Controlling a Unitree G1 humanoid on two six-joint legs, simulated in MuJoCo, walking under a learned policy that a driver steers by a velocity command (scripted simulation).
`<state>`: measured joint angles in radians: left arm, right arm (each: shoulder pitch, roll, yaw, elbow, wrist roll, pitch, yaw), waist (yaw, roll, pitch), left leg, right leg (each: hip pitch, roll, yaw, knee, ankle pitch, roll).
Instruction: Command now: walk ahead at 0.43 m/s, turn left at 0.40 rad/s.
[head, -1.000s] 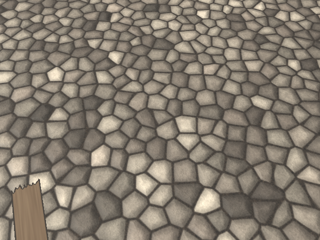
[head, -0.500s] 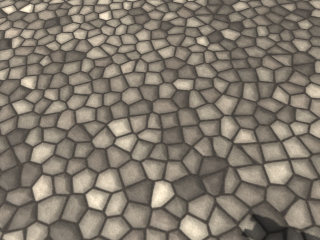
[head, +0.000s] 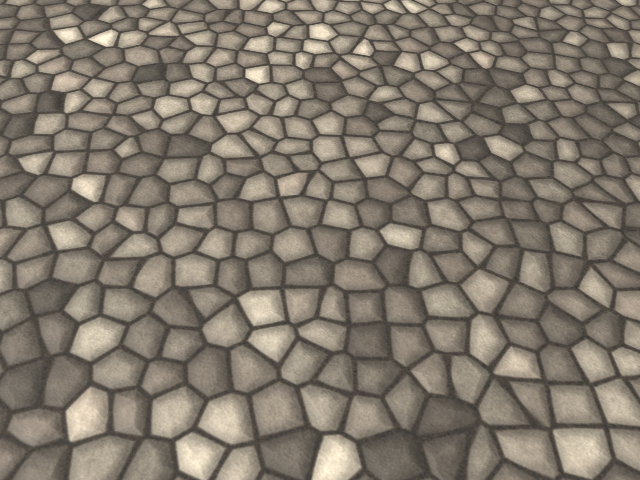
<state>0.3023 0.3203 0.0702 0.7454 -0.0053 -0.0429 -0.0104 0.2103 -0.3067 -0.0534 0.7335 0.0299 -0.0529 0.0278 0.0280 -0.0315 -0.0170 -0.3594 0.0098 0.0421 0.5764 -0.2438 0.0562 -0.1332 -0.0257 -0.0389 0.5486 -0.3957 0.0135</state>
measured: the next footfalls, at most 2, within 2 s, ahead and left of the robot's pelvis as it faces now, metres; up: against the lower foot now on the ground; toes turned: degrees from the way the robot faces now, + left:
right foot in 0.46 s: +0.44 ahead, -0.04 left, +0.00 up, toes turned +18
left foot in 0.94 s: +0.62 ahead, +0.29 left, +0.00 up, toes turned +15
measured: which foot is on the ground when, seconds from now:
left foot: down 0.00-0.48, up 0.50-0.92, down 0.94-1.00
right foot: up 0.00-0.44, down 0.46-0.94, up 0.96-1.00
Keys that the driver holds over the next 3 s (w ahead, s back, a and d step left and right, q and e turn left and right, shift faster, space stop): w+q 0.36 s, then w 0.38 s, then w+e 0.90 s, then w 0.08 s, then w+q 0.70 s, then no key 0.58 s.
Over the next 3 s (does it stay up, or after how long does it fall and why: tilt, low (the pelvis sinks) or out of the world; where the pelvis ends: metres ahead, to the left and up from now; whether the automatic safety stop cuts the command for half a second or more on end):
stays up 1.48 0.14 0.01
